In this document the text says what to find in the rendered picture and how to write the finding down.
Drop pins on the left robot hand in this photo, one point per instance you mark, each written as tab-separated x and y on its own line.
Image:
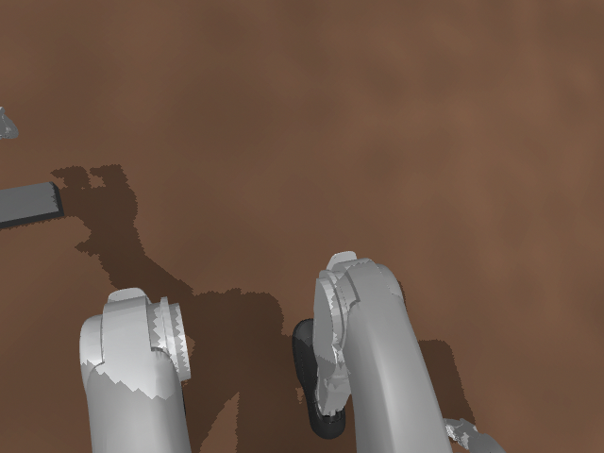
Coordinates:
8	129

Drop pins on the right robot foot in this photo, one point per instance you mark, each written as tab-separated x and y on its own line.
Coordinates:
325	426

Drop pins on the small box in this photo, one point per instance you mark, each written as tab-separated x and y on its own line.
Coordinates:
28	204

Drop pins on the right robot hand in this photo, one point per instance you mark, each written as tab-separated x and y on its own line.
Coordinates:
468	437

